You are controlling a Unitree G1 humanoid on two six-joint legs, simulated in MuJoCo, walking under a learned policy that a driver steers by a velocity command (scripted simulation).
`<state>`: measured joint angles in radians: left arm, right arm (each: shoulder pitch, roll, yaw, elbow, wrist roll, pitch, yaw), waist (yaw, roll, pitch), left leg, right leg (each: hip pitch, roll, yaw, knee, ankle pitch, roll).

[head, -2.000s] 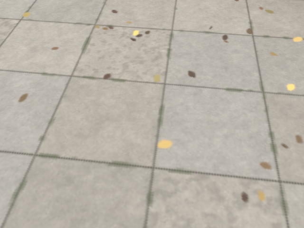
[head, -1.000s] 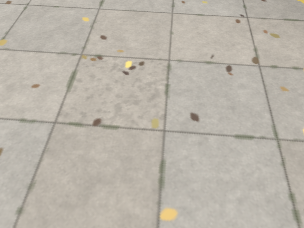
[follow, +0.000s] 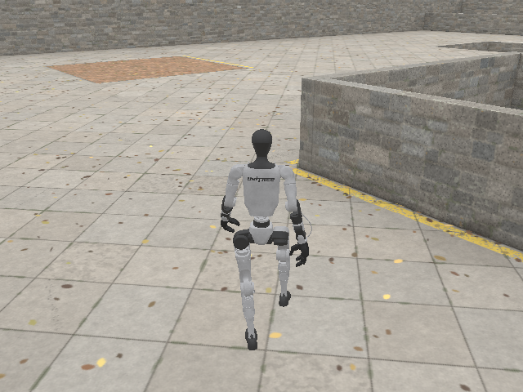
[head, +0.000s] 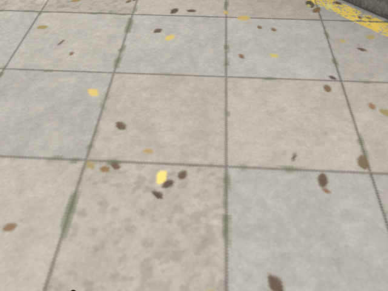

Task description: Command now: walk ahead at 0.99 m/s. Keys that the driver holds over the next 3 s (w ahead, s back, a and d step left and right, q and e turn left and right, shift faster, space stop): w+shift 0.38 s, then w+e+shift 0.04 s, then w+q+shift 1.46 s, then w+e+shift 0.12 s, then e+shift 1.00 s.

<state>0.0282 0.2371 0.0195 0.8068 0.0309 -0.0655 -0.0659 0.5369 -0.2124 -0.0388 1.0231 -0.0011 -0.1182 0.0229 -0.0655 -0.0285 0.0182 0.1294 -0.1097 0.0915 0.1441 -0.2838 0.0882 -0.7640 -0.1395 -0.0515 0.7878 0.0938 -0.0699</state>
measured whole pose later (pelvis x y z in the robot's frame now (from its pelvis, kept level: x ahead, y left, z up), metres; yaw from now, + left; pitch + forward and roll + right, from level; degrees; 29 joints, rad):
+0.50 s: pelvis +0.48 -0.02 +0.00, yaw +0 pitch +1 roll -1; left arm 0.53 0.23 0.04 1.04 0.00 -0.13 -0.02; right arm 0.00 -0.24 0.01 0.75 -0.03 -0.07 0.06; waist 0.08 0.02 0.03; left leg -0.74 0.13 0.04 0.67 0.12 0.08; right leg 0.17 0.10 -0.07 0.09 -0.24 -0.09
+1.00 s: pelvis +0.97 +0.06 +0.00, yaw +21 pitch +3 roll -1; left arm -0.09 0.25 -0.03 0.62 0.04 -0.08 -0.03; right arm 0.52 -0.29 -0.08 0.93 0.01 -0.08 0.02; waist -0.15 0.00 0.03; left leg 0.12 -0.14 -0.24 0.22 -0.35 0.15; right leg -0.69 -0.08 0.05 0.58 0.07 0.02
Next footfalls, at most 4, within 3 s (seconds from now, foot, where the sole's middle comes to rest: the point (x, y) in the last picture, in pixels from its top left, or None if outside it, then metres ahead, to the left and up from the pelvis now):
0.16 right None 0.37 -0.09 -0.77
0.62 left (169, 208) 0.82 0.07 -0.77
1.06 right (180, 122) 1.30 0.01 -0.77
1.52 left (99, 96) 1.50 0.42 -0.77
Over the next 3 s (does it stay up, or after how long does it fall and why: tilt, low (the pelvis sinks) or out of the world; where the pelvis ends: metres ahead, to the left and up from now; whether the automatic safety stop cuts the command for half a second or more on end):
stays up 1.85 0.94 0.00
